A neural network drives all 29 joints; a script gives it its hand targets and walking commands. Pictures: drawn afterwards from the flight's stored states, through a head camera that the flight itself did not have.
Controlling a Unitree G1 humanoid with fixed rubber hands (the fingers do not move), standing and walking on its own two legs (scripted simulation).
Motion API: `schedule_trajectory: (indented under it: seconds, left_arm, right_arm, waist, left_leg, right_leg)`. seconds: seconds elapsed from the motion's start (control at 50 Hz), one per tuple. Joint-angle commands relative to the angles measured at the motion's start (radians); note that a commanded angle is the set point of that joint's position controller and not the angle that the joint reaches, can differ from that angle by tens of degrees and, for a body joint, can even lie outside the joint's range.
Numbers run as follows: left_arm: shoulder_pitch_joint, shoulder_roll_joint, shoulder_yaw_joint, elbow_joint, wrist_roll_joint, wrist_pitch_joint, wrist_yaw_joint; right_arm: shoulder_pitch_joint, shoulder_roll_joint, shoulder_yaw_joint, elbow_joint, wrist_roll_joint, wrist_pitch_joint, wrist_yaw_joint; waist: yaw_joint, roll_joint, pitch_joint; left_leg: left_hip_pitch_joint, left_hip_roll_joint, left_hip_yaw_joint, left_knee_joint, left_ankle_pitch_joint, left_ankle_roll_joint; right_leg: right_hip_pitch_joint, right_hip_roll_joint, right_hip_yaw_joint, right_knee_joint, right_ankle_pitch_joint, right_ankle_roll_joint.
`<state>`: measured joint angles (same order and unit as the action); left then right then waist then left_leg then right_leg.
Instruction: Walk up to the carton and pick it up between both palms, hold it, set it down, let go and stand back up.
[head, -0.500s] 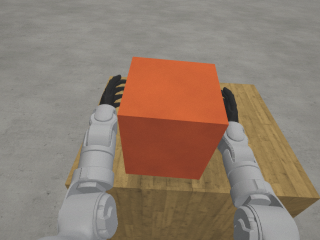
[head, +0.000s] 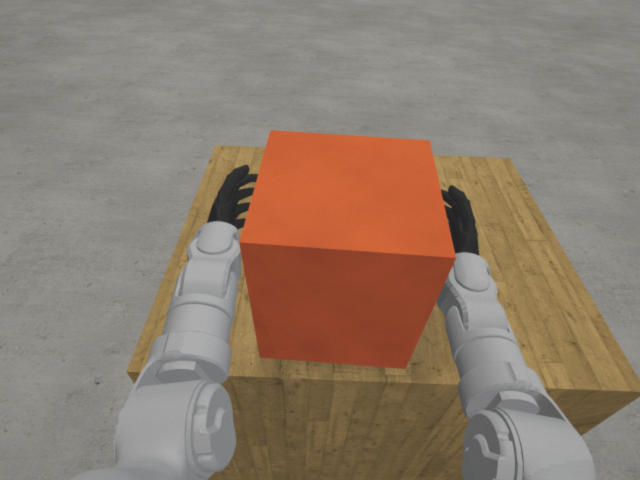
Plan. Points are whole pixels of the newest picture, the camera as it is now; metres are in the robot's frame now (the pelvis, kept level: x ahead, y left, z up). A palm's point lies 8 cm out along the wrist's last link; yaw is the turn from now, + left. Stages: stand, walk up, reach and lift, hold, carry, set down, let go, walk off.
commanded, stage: set down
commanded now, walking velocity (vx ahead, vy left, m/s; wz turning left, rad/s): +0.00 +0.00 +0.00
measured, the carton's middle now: (340, 254) +0.40 -0.05 +0.08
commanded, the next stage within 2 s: none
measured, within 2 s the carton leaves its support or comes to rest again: rests again in 1.24 s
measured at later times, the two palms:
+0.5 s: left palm (236, 233) +0.43 +0.09 +0.10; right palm (459, 259) +0.37 -0.20 +0.09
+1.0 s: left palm (239, 243) +0.43 +0.09 +0.08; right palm (458, 269) +0.37 -0.20 +0.08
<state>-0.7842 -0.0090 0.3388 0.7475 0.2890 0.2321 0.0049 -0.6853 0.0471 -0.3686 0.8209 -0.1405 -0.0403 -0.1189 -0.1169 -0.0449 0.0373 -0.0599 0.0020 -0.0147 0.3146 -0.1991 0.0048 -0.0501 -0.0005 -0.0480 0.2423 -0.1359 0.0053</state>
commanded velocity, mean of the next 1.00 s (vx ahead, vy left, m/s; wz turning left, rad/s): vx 0.00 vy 0.00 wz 0.00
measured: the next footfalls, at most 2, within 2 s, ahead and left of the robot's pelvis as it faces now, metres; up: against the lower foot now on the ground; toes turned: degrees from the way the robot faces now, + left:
none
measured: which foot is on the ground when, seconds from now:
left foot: down 0.00-1.00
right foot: down 0.00-1.00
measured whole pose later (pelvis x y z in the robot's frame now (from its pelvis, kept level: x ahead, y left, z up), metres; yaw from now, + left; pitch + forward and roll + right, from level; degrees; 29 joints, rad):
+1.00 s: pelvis +0.01 +0.01 +0.00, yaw -1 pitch +2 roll -1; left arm -0.78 -0.03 0.39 0.91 0.30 0.04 0.02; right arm -0.65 0.08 -0.51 0.84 -0.29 -0.13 -0.07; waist -0.11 -0.01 0.00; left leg -0.16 0.01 0.02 0.32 -0.20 0.01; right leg -0.15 -0.01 -0.05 0.25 -0.13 0.01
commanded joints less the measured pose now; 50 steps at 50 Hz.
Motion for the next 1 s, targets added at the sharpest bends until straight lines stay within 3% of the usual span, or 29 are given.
schedule_trajectory:
  seconds: [0.0,0.12,0.18,0.24,0.28,0.42,0.52,0.6,0.7,0.76,0.82,0.86,0.98]
  left_arm:
    - [-0.627,-0.509,-0.29,-0.083,-0.062,-0.073,-0.144]
    - [-0.642,-0.489,-0.262,-0.043,-0.05,-0.093,-0.139]
    - [-0.631,-0.513,-0.281,-0.061,-0.051,-0.106,-0.126]
    - [-0.611,-0.493,-0.254,-0.017,-0.041,-0.107,-0.13]
    - [-0.644,-0.496,-0.256,-0.037,-0.053,-0.116,-0.133]
    - [-0.622,-0.507,-0.257,-0.015,-0.045,-0.154,-0.118]
    - [-0.62,-0.497,-0.239,-0.001,-0.032,-0.156,-0.121]
    - [-0.634,-0.518,-0.26,0.004,-0.038,-0.185,-0.108]
    - [-0.603,-0.485,-0.2,0.049,-0.015,-0.183,-0.12]
    - [-0.63,-0.504,-0.225,0.026,-0.025,-0.206,-0.111]
    - [-0.618,-0.492,-0.209,0.062,-0.018,-0.22,-0.112]
    - [-0.612,-0.499,-0.209,0.061,-0.011,-0.227,-0.112]
    - [-0.614,-0.483,-0.192,0.087,-0.001,-0.248,-0.109]
  right_arm:
    - [-0.7,0.424,0.274,-0.181,-0.021,-0.073,0.146]
    - [-0.679,0.416,0.232,-0.139,-0.053,-0.073,0.162]
    - [-0.675,0.416,0.228,-0.161,-0.058,-0.094,0.17]
    - [-0.668,0.424,0.228,-0.141,-0.064,-0.083,0.17]
    - [-0.67,0.434,0.221,-0.14,-0.071,-0.084,0.17]
    - [-0.655,0.449,0.244,-0.148,-0.082,-0.109,0.177]
    - [-0.633,0.44,0.204,-0.118,-0.097,-0.106,0.182]
    - [-0.636,0.45,0.209,-0.12,-0.106,-0.127,0.188]
    - [-0.622,0.449,0.189,-0.112,-0.13,-0.116,0.187]
    - [-0.617,0.458,0.192,-0.117,-0.132,-0.138,0.193]
    - [-0.609,0.457,0.176,-0.092,-0.149,-0.14,0.195]
    - [-0.592,0.459,0.169,-0.084,-0.156,-0.146,0.198]
    - [-0.593,0.458,0.15,-0.073,-0.179,-0.161,0.199]
  waist:
    - [-0.008,0.044,-0.542]
    - [-0.01,0.048,-0.526]
    - [-0.008,0.072,-0.579]
    - [-0.002,0.048,-0.54]
    - [-0.016,0.048,-0.563]
    - [-0.002,0.057,-0.632]
    - [-0.009,0.056,-0.593]
    - [-0.006,0.08,-0.646]
    - [-0.004,0.036,-0.577]
    - [-0.007,0.069,-0.624]
    - [-0.006,0.046,-0.604]
    - [-0.007,0.067,-0.589]
    - [-0.003,0.054,-0.582]
  left_leg:
    - [0.09,-0.035,0.068,-0.007,0.316,-0.086]
    - [0.05,-0.029,0.068,-0.028,0.277,-0.079]
    - [0.117,-0.019,0.069,0.013,0.403,-0.101]
    - [0.07,-0.027,0.071,-0.001,0.333,-0.089]
    - [0.035,-0.029,0.071,-0.01,0.308,-0.083]
    - [0.03,-0.024,0.07,0.012,0.384,-0.084]
    - [0.054,-0.018,0.072,0.006,0.365,-0.087]
    - [0.048,-0.013,0.071,0.025,0.413,-0.094]
    - [0.003,-0.017,0.078,-0.009,0.315,-0.068]
    - [0.02,-0.013,0.079,0.005,0.372,-0.08]
    - [0.01,-0.011,0.077,0.001,0.339,-0.078]
    - [0.018,-0.011,0.079,0.003,0.346,-0.079]
    - [-0.007,-0.006,0.082,0.005,0.341,-0.078]
  right_leg:
    - [0.197,0.043,-0.086,0.057,0.44,0.051]
    - [0.199,0.037,-0.077,0.057,0.413,0.05]
    - [0.172,0.048,-0.085,0.064,0.474,0.042]
    - [0.186,0.039,-0.078,0.059,0.461,0.047]
    - [0.202,0.033,-0.073,0.074,0.491,0.055]
    - [0.225,0.029,-0.065,0.096,0.589,0.048]
    - [0.175,0.035,-0.072,0.079,0.506,0.044]
    - [0.176,0.032,-0.07,0.091,0.562,0.034]
    - [0.194,0.024,-0.063,0.086,0.529,0.051]
    - [0.197,0.025,-0.067,0.098,0.562,0.044]
    - [0.172,0.029,-0.069,0.087,0.515,0.041]
    - [0.169,0.023,-0.068,0.092,0.522,0.039]
    - [0.173,0.024,-0.068,0.085,0.512,0.04]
